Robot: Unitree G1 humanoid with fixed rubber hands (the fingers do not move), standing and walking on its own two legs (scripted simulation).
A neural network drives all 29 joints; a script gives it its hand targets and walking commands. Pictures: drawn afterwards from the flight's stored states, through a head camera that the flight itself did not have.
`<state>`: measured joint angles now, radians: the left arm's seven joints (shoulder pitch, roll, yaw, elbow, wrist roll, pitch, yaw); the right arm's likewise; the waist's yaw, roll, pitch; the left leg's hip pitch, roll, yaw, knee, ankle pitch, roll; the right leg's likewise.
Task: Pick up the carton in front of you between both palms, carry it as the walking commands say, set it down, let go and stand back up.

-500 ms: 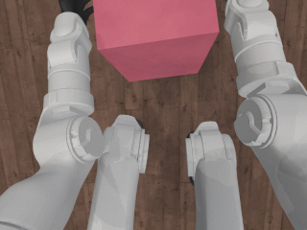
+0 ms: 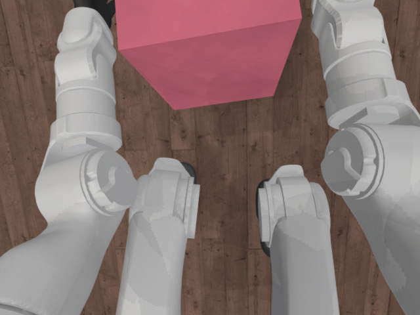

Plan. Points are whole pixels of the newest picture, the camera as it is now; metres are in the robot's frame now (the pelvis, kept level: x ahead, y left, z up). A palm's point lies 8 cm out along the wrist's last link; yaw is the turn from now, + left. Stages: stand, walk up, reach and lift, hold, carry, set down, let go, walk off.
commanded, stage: set down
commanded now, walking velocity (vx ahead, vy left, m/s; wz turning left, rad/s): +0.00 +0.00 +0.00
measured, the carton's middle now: (210, 21) +0.53 +0.05 -0.24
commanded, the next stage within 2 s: let go in 1.40 s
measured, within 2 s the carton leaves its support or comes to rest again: rests again in 0.28 s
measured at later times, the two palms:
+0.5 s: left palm (82, 22) +0.52 +0.23 -0.16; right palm out of the picture +0.57 -0.15 -0.15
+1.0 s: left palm out of the picture +0.51 +0.23 +0.00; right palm out of the picture +0.57 -0.15 +0.00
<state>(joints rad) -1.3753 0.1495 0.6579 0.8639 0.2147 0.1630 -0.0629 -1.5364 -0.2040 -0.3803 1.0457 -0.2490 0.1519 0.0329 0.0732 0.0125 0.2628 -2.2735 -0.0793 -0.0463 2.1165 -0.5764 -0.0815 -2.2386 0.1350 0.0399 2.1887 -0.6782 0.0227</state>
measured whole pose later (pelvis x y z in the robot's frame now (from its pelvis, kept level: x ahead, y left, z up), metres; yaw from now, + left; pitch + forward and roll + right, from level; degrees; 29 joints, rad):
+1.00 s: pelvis +0.00 +0.01 +0.11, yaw -1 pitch +47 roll +1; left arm -1.20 0.24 0.32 0.81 -0.12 0.19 0.13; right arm -1.37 -0.41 -0.12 0.98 0.07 0.21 -0.04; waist 0.10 -0.01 0.04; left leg -2.07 -0.03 -0.01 1.72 -0.47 -0.02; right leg -2.03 0.06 0.02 1.78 -0.56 0.00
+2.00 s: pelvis +0.09 +0.02 +0.35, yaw -1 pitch +27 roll -1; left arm -0.21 0.19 0.13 0.56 0.00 0.04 -0.08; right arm -0.31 -0.18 -0.17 0.62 -0.07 0.05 -0.01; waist 0.07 0.01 -0.07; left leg -0.91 -0.04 -0.03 0.72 -0.27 0.02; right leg -0.86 0.03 0.06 0.72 -0.32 0.02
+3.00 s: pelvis +0.11 +0.02 +0.38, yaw -1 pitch -1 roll +0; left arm 0.20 0.31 0.05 0.59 0.04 0.06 0.01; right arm 0.20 -0.29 -0.05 0.66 -0.05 0.03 -0.01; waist 0.01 -0.03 0.01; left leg -0.22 -0.03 -0.04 0.53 -0.30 0.01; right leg -0.16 0.03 0.05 0.51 -0.33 0.00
